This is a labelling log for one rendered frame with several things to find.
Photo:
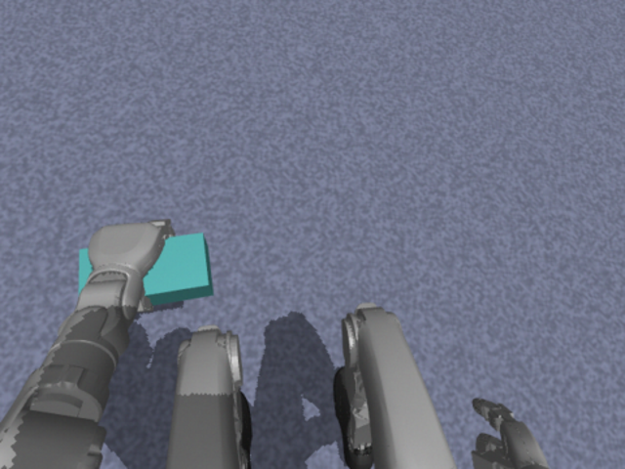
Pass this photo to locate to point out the left robot hand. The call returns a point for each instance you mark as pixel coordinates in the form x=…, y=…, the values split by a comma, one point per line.
x=135, y=245

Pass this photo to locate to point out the right robot hand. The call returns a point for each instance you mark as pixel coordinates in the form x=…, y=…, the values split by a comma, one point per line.
x=517, y=447

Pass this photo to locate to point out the right robot foot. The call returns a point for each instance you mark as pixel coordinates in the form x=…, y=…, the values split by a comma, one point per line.
x=355, y=459

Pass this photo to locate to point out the carton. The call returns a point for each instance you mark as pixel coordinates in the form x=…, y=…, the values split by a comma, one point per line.
x=182, y=271

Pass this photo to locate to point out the left robot arm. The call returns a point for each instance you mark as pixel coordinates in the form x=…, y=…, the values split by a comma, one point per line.
x=53, y=422

